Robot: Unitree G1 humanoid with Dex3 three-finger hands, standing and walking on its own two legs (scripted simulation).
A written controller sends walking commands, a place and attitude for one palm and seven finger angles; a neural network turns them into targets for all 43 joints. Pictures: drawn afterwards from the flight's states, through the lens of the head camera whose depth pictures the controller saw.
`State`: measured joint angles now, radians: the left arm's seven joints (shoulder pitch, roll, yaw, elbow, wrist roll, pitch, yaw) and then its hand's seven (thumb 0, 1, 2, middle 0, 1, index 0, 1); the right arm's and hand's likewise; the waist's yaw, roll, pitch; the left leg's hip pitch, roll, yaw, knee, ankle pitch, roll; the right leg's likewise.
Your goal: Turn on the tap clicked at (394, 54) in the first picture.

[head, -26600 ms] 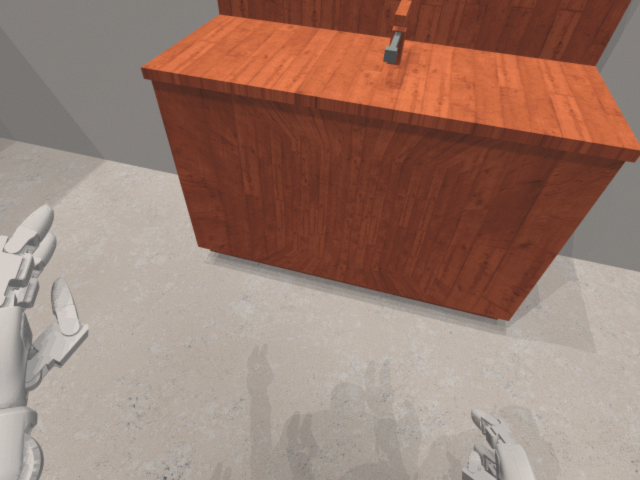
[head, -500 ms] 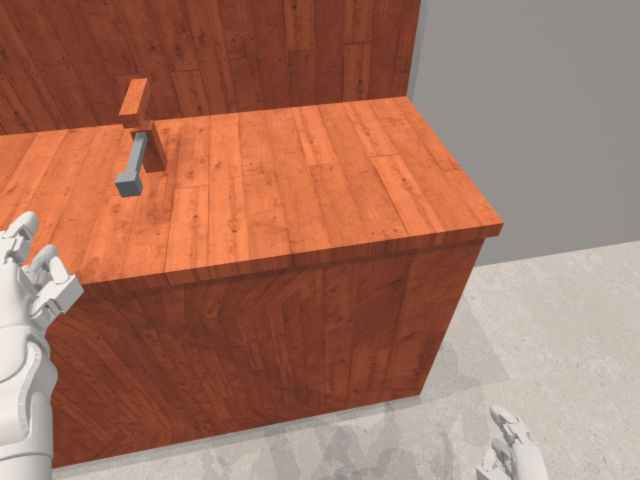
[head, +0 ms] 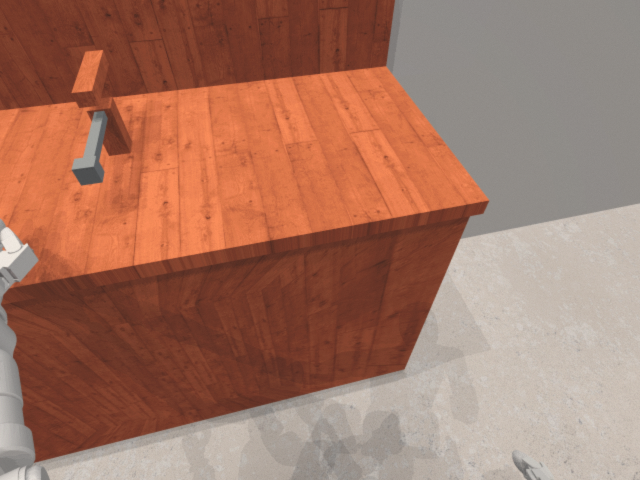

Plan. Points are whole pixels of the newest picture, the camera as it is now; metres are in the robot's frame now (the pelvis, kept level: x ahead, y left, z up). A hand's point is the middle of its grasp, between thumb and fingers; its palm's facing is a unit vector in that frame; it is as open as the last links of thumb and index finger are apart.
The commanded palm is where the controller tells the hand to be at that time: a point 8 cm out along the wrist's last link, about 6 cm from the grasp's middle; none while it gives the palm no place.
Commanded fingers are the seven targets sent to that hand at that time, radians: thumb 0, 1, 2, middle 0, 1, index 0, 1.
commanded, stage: reach beside the lever's end, fingers flat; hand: left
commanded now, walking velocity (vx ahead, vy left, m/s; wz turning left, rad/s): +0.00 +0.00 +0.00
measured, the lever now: (88, 170) +0.47 +0.36 +0.13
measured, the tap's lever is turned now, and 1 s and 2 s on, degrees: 0 0 0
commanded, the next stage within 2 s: push the lever round in 0.60 s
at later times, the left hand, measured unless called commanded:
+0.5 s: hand (30, 248) +0.35 +0.39 +0.10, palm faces +0.53 -0.85 -0.05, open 7.8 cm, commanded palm +0.30 +0.42 +0.12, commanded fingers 0.00 0.90 0.90 -0.15 -0.15 -0.15 -0.15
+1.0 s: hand (47, 245) +0.35 +0.36 +0.11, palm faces +0.52 -0.85 -0.05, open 7.8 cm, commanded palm +0.30 +0.39 +0.12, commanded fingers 0.00 0.90 0.90 -0.15 -0.15 -0.15 -0.15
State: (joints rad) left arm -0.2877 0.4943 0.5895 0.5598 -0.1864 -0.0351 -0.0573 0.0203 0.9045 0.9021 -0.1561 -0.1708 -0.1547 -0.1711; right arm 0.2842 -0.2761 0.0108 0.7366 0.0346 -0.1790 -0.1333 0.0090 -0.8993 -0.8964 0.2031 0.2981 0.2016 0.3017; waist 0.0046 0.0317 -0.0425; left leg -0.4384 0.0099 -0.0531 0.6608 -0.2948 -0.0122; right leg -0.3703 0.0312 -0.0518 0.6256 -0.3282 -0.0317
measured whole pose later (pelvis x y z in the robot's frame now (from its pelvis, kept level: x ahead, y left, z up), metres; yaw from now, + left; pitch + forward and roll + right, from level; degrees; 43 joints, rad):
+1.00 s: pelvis +0.01 +0.01 +0.00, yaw +0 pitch +6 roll -2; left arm -0.32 0.47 0.56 0.59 -0.18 -0.05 -0.05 0.02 0.90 0.90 -0.15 -0.15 -0.15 -0.15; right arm 0.27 -0.25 0.03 0.68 0.04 -0.14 -0.12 0.01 -0.90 -0.90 0.20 0.30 0.20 0.30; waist 0.01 0.03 -0.08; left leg -0.49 0.01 -0.04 0.71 -0.32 0.00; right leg -0.41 0.03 -0.04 0.65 -0.34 -0.02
